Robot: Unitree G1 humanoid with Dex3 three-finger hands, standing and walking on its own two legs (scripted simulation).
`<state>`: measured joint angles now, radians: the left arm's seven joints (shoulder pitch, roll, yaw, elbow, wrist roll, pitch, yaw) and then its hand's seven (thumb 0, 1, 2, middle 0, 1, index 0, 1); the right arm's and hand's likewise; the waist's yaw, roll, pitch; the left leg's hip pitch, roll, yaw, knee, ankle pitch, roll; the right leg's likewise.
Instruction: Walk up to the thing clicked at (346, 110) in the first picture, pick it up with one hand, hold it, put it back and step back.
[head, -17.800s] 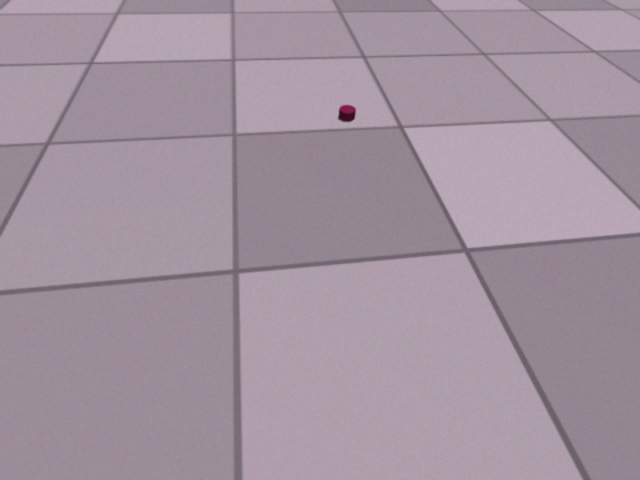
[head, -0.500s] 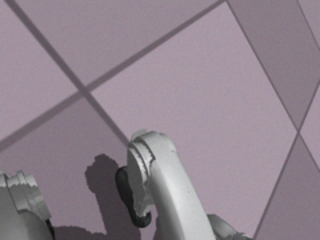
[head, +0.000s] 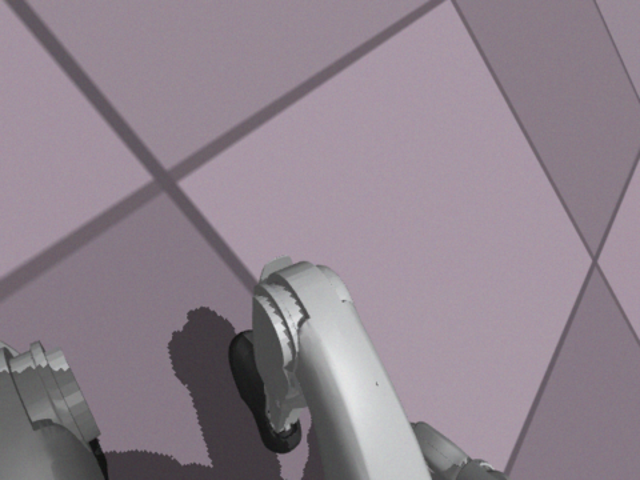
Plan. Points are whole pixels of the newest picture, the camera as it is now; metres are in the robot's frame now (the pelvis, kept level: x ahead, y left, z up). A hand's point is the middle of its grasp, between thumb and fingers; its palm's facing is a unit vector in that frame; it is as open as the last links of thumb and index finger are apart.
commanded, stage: close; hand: left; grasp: from above
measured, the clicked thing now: out of the picture +0.44 +0.34 -0.28
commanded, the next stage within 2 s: settle in 0.22 s
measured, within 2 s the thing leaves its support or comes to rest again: leaves its support in 0.70 s
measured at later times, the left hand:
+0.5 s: hand out of the picture +0.43 +0.33 -0.26, palm faces -0.42 -0.18 -0.89, open 11.8 cm
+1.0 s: hand out of the picture +0.42 +0.34 -0.19, palm faces -0.39 -0.14 -0.91, open 11.7 cm
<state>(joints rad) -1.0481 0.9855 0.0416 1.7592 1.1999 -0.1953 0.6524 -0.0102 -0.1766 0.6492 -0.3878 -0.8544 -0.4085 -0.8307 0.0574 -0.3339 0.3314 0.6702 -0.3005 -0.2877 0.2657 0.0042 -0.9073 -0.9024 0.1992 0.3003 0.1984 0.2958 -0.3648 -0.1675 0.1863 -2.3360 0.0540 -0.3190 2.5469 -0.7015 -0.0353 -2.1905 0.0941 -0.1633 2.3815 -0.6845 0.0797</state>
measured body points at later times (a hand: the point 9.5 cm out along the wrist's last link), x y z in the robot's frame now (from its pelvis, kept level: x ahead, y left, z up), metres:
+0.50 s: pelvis +0.00 +0.00 +0.00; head +0.27 +0.14 +0.33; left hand +0.45 +0.34 -0.20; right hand +0.08 -0.24 -0.06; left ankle +0.07 +0.14 -0.27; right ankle +0.11 -0.12 -0.27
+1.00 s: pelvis +0.01 +0.00 +0.01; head +0.23 +0.12 +0.38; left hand +0.44 +0.34 -0.14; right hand +0.11 -0.25 -0.08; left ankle +0.07 +0.14 -0.27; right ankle +0.11 -0.12 -0.27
